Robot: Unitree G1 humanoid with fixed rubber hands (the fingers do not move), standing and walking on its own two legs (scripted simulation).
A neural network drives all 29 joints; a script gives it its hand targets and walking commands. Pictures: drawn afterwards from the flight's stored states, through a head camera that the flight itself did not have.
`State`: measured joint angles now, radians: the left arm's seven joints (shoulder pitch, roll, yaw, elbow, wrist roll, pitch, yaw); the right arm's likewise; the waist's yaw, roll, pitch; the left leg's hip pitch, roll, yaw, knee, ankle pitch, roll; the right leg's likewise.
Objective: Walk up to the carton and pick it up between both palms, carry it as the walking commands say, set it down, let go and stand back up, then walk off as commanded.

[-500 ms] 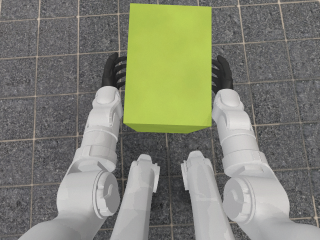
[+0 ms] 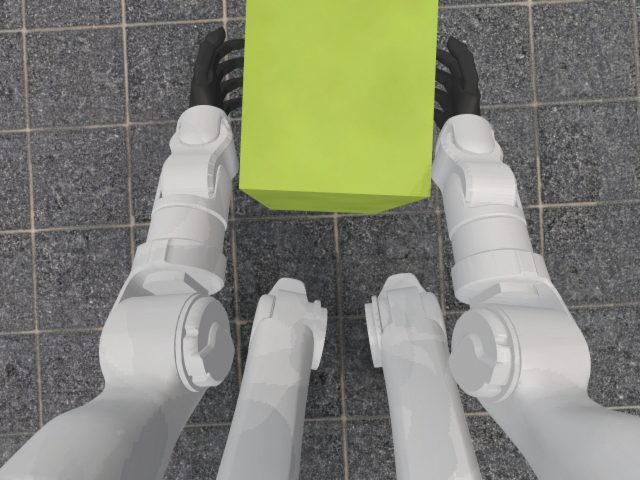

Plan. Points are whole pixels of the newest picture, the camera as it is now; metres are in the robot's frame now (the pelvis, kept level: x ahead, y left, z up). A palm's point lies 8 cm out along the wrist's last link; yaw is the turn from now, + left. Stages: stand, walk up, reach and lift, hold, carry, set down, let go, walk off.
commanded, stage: set down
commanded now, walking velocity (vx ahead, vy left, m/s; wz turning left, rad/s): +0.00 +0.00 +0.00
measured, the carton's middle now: (331, 104) +0.54 +0.01 -0.20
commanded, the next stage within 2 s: none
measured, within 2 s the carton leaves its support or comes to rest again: rests again in 0.98 s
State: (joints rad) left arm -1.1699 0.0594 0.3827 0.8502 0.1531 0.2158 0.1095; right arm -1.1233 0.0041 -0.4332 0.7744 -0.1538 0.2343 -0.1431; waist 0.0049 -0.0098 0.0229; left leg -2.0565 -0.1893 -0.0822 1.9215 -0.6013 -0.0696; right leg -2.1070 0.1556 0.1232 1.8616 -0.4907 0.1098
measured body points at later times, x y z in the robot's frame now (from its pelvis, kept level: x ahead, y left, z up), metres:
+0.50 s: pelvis +0.00 +0.00 -0.05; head +0.35 +0.01 +0.23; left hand +0.54 +0.14 -0.20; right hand +0.53 -0.13 -0.21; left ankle +0.09 +0.12 -0.42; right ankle +0.12 -0.13 -0.42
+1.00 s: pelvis +0.00 +0.00 -0.06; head +0.35 +0.01 +0.22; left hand +0.54 +0.15 -0.22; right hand +0.53 -0.13 -0.22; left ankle +0.09 +0.12 -0.42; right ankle +0.12 -0.13 -0.42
